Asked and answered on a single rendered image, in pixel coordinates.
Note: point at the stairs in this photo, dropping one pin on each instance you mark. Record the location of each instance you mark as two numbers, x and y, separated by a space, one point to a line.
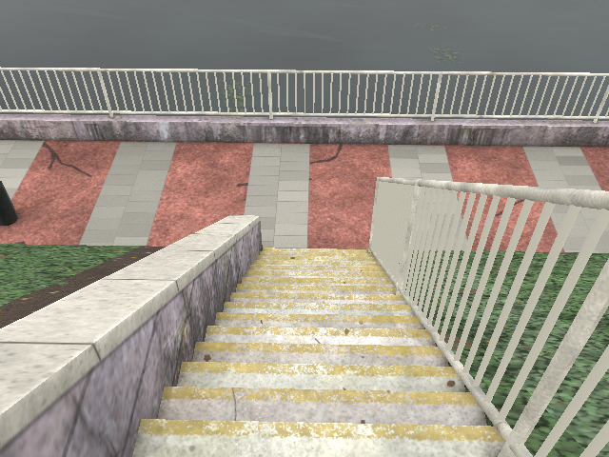
316 356

